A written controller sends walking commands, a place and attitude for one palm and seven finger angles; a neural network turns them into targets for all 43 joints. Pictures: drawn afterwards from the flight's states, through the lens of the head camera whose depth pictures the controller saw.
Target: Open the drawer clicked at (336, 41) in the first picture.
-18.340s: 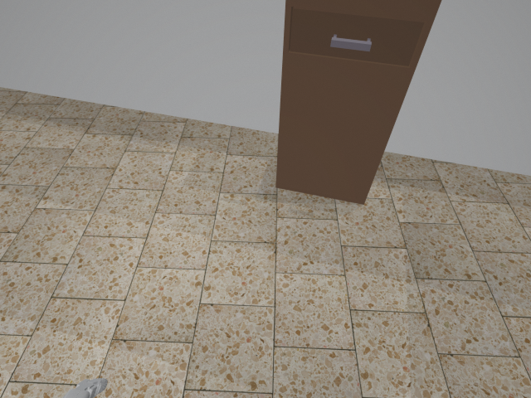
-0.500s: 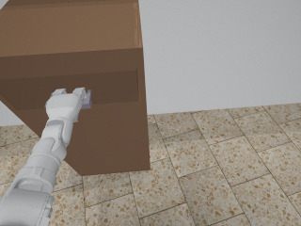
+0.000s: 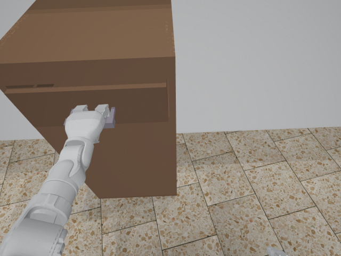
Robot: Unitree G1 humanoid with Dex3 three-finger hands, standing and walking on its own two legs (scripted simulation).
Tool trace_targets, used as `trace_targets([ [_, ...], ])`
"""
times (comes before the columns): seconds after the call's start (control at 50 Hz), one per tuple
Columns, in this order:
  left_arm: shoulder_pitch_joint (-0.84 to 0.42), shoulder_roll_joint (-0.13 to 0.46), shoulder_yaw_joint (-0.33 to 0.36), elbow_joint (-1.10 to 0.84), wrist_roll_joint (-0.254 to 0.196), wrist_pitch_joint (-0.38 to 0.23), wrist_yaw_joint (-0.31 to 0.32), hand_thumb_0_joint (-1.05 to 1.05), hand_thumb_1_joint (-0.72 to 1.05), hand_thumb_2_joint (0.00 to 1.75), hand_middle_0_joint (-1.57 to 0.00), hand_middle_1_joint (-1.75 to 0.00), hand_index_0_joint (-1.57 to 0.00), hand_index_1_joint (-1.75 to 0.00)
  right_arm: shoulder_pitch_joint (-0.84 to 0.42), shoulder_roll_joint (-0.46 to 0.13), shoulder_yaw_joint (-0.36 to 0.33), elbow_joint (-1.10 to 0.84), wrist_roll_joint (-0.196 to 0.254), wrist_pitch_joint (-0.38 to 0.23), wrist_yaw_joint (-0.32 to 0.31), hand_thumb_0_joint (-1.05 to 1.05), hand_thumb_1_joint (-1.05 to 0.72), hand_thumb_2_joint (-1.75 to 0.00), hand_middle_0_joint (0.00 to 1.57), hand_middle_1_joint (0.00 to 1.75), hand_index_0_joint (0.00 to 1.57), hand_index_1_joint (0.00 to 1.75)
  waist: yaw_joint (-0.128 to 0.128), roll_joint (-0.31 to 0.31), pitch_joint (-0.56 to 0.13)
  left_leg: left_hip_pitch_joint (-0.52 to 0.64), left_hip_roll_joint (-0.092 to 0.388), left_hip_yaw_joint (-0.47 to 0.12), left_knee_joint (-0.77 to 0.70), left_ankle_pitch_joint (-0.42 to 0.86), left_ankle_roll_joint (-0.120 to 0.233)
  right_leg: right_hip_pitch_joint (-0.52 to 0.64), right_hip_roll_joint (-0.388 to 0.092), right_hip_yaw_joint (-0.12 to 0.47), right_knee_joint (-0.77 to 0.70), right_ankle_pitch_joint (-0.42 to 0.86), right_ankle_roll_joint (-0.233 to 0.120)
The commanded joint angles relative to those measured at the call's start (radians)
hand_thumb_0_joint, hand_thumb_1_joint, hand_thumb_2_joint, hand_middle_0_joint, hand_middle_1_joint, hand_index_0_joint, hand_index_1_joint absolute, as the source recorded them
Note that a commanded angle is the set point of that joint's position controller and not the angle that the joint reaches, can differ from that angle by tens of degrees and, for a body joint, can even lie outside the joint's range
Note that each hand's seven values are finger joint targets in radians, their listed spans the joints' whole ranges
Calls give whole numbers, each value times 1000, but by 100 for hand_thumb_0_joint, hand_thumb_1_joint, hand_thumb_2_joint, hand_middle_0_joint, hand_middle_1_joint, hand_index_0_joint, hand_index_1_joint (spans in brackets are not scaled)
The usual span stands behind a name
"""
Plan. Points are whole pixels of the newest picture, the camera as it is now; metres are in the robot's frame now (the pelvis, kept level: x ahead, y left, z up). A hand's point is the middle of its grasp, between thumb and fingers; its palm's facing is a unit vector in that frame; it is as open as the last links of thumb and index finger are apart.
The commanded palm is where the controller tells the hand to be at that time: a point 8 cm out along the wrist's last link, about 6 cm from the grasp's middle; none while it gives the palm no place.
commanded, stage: pull the drawer open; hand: left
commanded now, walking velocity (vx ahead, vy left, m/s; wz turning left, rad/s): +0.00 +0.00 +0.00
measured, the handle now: (91, 117) +0.46 +0.23 +0.05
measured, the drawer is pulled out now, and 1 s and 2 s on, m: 0.02 0.16 0.30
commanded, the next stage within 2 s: open the thumb to release the handle in 1.84 s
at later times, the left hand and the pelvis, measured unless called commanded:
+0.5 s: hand (87, 168) +0.31 +0.21 +0.03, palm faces +0.02 -0.09 -1.00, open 5.5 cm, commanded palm +0.29 +0.23 +0.09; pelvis +0.01 +0.00 +0.00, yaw -1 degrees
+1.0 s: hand (82, 187) +0.27 +0.21 +0.03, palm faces -0.01 -0.11 -0.99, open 5.6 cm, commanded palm +0.22 +0.23 +0.09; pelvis +0.00 -0.02 +0.01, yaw -2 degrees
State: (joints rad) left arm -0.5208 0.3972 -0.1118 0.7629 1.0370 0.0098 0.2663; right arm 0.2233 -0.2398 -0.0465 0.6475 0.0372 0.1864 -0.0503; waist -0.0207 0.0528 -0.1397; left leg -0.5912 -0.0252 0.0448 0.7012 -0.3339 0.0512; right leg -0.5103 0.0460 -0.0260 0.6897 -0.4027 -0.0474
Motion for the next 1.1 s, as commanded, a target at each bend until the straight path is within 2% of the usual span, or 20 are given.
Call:
trace_targets([
  [0.0,-315,175,76,-202,-11,-16,37,0,90,90,-40,-135,-40,-135,31,-139,-51,-107,-9,-24,-2,0,-90,-90,20,30,20,30,0,-21,-326,289,-2,-41,-28,396,1,53,8,31,-67,406,1],
  [0.08,-91,198,131,-281,-35,-12,35,0,90,90,-40,-135,-40,-135,9,-141,-53,-138,-10,-24,8,0,-90,-90,20,30,20,30,42,-56,-354,267,-2,-31,-29,437,5,140,9,40,-65,485,3],
  [0.12,-28,178,120,-343,-44,-2,31,0,90,90,-40,-135,-40,-135,-8,-140,-52,-146,-7,-27,11,0,-90,-90,20,30,20,30,39,-77,-330,258,0,-29,-37,433,5,149,8,41,-71,502,7],
  [0.16,90,188,140,-423,-51,11,32,0,90,90,-40,-135,-40,-135,-29,-139,-50,-163,-6,-32,18,0,-90,-90,20,30,20,30,62,-43,-333,266,2,-28,-46,473,3,174,7,43,-67,528,5],
  [0.28,382,180,164,-658,-75,69,48,0,90,90,-40,-135,-40,-135,-85,-136,-47,-181,-9,-61,32,0,-90,-90,20,30,20,30,78,-33,-293,303,14,-33,-57,528,-3,191,6,41,-71,554,11],
  [0.3,382,174,154,-679,-71,81,49,0,90,90,-40,-135,-40,-135,-98,-137,-41,-179,-10,-64,32,0,-90,-90,20,30,20,30,69,-50,-269,300,15,-34,-61,515,-5,182,7,40,-72,551,13],
  [0.38,512,170,167,-807,-71,106,64,0,90,90,-40,-135,-40,-135,-134,-126,-35,-186,-17,-82,36,0,-90,-90,20,30,20,30,84,-19,-267,336,18,-38,-61,560,-12,193,2,41,-66,570,11],
  [0.42,207,206,156,-737,-41,122,75,0,90,90,-40,-135,-40,-135,-120,-138,-29,-136,-17,-72,17,0,-90,-90,20,30,20,30,16,-37,-182,312,14,-40,-57,444,-11,105,7,32,-78,481,13],
  [0.46,228,228,176,-729,-22,125,83,0,90,90,-40,-135,-40,-135,-140,-127,-28,-137,-19,-73,5,0,-90,-90,20,30,20,30,51,-7,-232,336,5,-34,-62,417,-10,128,7,43,-81,445,6],
  [0.5,232,157,112,-714,-28,131,73,0,90,90,-40,-135,-40,-135,-150,-118,-23,-136,-16,-74,4,0,-90,-90,20,30,20,30,45,-18,-212,352,4,-41,-68,403,-15,109,8,28,-86,417,5],
  [0.56,208,182,124,-687,-33,129,53,0,90,90,-40,-135,-40,-135,-176,-116,-13,-134,-15,-70,-7,0,-90,-90,20,30,20,30,59,-35,-219,341,-5,-39,-77,371,-13,139,3,42,-94,415,6],
  [0.58,204,138,84,-687,-40,125,43,0,90,90,-40,-135,-40,-135,-178,-110,-14,-139,-16,-71,-9,0,-90,-90,20,30,20,30,50,-33,-196,344,-6,-36,-77,361,-11,129,1,38,-102,412,7],
  [0.66,166,201,138,-649,-37,91,18,0,90,90,-40,-135,-40,-135,-193,-108,-3,-138,-20,-71,-20,0,-90,-90,20,30,20,30,65,-58,-210,318,-16,-30,-75,346,-7,166,-7,60,-107,449,11],
  [0.7,153,186,127,-638,-38,68,11,0,90,90,-40,-135,-40,-135,-191,-105,-3,-140,-22,-75,-20,0,-90,-90,20,30,20,30,64,-64,-203,305,-20,-29,-72,344,-6,167,-10,61,-105,467,13],
  [0.74,299,221,184,-653,-44,49,7,0,90,90,-40,-135,-40,-135,-197,-107,-8,-154,-27,-80,-16,0,-90,-90,20,30,20,30,103,-38,-245,306,-22,-25,-73,376,-9,223,-11,77,-100,525,7],
  [0.82,514,167,171,-778,-60,19,11,0,90,90,-40,-135,-40,-135,-224,-97,-7,-191,-30,-97,6,0,-90,-90,20,30,20,30,121,-34,-229,290,-22,-24,-71,402,-11,237,-17,85,-84,611,12],
  [0.88,644,181,203,-844,-72,21,27,0,90,90,-40,-135,-40,-135,-230,-102,-7,-203,-33,-106,17,0,-90,-90,20,30,20,30,123,-70,-210,260,-23,-24,-71,377,-12,251,-21,94,-80,639,16],
  [0.96,762,198,235,-954,-62,31,64,0,90,90,-40,-135,-40,-135,-249,-102,-9,-209,-35,-113,28,0,-90,-90,20,30,20,30,132,-40,-212,270,-20,-23,-68,373,-16,232,-17,100,-72,594,9],
  [0.98,789,165,204,-983,-68,36,72,0,90,90,-40,-135,-40,-135,-243,-103,-13,-211,-38,-116,30,0,-90,-90,20,30,20,30,123,-27,-199,271,-18,-22,-66,371,-14,223,-19,94,-70,594,9],
  [1.08,874,166,225,-1050,-63,45,117,0,90,90,-40,-135,-40,-135,-252,-104,-19,-204,-42,-120,33,0,-90,-90,20,30,20,30,113,-24,-180,281,-13,-30,-48,355,-16,173,-12,95,-58,539,4],
])
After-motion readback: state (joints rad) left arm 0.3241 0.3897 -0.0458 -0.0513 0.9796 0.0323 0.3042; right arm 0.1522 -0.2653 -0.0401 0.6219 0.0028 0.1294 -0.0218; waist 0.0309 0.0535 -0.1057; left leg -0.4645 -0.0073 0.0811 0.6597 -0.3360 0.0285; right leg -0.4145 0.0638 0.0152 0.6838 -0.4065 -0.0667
